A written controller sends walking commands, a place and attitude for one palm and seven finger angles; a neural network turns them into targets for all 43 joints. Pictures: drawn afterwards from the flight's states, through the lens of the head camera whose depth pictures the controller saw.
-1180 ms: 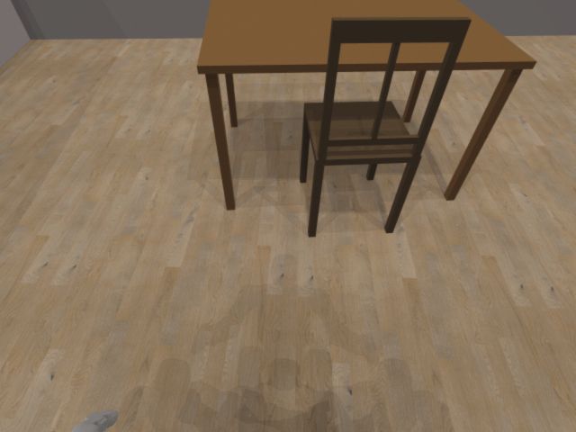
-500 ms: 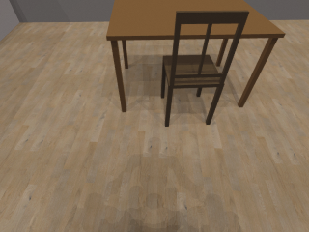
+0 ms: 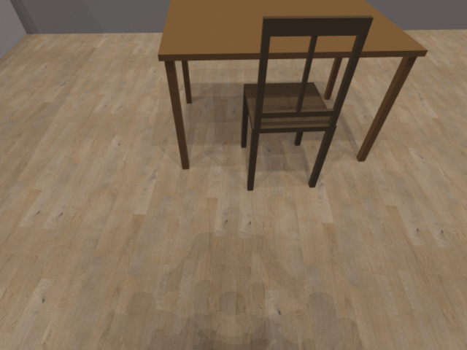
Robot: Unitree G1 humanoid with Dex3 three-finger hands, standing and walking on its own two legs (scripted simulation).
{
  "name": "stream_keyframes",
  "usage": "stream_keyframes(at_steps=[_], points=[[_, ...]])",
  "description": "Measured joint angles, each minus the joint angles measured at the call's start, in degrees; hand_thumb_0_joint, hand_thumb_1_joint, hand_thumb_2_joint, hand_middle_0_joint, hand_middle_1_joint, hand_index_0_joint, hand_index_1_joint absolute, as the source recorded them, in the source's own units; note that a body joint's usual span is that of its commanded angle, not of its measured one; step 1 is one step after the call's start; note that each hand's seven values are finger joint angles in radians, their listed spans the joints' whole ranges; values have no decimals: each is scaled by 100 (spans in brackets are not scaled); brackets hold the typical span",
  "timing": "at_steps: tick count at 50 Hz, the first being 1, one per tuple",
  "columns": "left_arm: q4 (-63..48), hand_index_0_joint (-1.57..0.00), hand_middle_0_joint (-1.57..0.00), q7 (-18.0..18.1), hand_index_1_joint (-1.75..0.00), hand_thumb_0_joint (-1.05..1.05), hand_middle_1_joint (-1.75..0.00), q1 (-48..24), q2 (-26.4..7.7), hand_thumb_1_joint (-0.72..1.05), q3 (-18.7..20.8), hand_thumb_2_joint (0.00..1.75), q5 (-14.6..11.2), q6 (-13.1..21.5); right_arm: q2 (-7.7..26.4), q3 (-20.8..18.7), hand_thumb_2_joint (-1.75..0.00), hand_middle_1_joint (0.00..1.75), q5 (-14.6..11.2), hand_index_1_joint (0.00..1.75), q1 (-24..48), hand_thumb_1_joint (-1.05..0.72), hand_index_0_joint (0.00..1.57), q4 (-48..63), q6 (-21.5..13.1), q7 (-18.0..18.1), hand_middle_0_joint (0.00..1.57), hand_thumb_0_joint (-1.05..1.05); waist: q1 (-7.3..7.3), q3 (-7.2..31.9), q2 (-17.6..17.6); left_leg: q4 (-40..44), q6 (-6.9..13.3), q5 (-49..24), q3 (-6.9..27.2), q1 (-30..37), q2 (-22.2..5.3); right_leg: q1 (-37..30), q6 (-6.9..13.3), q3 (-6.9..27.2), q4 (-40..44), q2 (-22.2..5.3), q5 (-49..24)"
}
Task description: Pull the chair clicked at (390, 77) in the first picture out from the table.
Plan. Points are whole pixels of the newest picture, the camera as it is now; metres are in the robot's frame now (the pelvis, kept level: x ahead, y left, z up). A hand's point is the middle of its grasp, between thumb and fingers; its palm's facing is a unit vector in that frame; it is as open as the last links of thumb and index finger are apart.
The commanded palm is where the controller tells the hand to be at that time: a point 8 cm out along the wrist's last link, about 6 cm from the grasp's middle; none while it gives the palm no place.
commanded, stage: look at it before walking up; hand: left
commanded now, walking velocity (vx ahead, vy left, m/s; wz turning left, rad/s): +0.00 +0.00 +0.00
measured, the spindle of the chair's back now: (305, 76) +1.12 -0.23 -0.08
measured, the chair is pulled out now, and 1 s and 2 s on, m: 0.00 0.00 0.00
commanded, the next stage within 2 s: walk to a spot facing it in 0.26 s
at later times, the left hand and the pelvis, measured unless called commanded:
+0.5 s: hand out of the picture +0.08 +0.24 -0.16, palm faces -0.04 -0.94 -0.33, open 7.4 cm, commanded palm none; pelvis +0.01 +0.00 +0.00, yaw -2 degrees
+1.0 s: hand out of the picture +0.06 +0.14 -0.16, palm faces -0.21 -0.95 -0.25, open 7.4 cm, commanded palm none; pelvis +0.00 -0.05 +0.00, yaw -17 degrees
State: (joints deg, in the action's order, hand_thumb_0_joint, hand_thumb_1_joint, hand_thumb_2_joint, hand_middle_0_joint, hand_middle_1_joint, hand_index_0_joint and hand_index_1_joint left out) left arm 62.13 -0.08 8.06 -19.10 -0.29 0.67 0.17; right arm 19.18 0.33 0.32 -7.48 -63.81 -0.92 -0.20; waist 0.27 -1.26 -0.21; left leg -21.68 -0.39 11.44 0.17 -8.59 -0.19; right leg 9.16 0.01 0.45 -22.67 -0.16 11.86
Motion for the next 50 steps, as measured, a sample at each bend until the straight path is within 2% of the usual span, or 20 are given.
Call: stream_keyframes(at_steps=[21, 25, 32, 36, 38, 39, 41, 44, 50], points=[[28, -21, -20, 4, -30, 0, -30, 17, -21, 90, 14, 89, -1, 12, 6, 6, -90, 30, -6, 30, 88, -90, 20, -7, -6, 17, 20, 1, -39, -21, 0, 103, -17, 23, -24, 116, -28, -101, 15, 24, 99, 27, 12], [-75, -20, -20, 46, -30, 0, -30, 87, 26, 90, 64, 89, -3, -91, -55, -39, -90, 30, 3, 30, 123, -90, 20, 126, 30, 84, 20, 1, -93, -31, 4, -77, -35, 133, -180, 31, -86, 64, 18, 176, -105, 87, 66], [-382, -20, -20, -5, -30, 0, -30, 328, 266, 91, 142, 89, 25, -313, -406, -122, -90, 30, 14, 30, 9, -90, 20, 551, 152, 123, 20, 0, -97, -164, -83, -661, -55, 458, -585, -256, -194, 652, 36, 547, -977, 222, 353], [-553, -20, -20, -53, -30, 0, -30, 452, 436, 91, 215, 89, 30, -387, -559, -180, -90, 30, 31, 30, -88, -90, 20, 680, 181, 104, 20, 0, -157, -327, -99, -982, -103, 652, -904, -283, -304, 1062, -37, 177, -2074, 106, 1094], [-646, -20, -20, -85, -30, 0, -30, 551, 546, 91, 240, 89, 36, -375, -564, -215, -90, 30, 42, 30, -157, -90, 20, 720, 210, 94, 20, 0, -176, -352, 17, -1262, -187, 810, -1008, -347, -449, 981, -39, -33, -1985, 53, 1025], [-697, -20, -20, -95, -30, 0, -30, 611, 595, 91, 250, 89, 51, -329, -547, -238, -90, 30, 36, 30, -193, -90, 20, 740, 239, 87, 20, 1, -183, -339, 105, -1550, -212, 942, -1021, -479, -562, 913, 82, -111, -1786, 85, 886], [-746, -20, -20, -60, -30, 0, -30, 664, 696, 91, 244, 89, 63, -240, -525, -288, -90, 30, 25, 30, -211, -90, 20, 738, 345, 87, 20, 1, -153, -347, 248, -2648, -227, 1563, -631, -973, -543, 995, 357, -179, -1853, 219, 892], [-796, -20, -20, -7, -30, 0, -30, 793, 805, 91, 265, 89, 35, -190, -533, -313, -90, 30, 42, 30, -253, -90, 20, 703, 418, 37, 20, 1, -190, -314, 247, -3827, -193, 1380, -262, -1542, -376, 809, 501, -123, -1346, 326, 635], [-716, -21, -20, -47, -30, 0, -30, 1182, 904, 90, 265, 89, 6, 14, -476, -383, -90, 30, 110, 30, -273, -90, 20, 801, 256, -47, 20, 1, -212, -101, 136, -4162, -278, 399, -81, -2052, -401, 416, 552, 274, -165, 489, 3]])
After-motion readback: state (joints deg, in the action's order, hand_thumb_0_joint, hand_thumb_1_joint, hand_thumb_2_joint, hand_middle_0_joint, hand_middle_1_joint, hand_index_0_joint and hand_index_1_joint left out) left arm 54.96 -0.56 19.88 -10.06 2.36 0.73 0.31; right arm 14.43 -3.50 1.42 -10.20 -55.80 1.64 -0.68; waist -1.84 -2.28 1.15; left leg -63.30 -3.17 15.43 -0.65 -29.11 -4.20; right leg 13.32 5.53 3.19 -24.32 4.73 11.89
